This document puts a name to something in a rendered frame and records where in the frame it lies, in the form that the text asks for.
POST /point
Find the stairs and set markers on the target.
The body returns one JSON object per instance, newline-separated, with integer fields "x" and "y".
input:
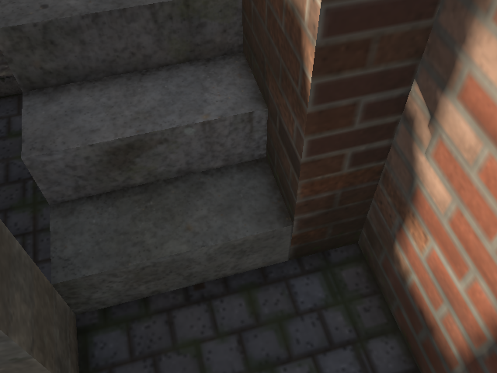
{"x": 146, "y": 132}

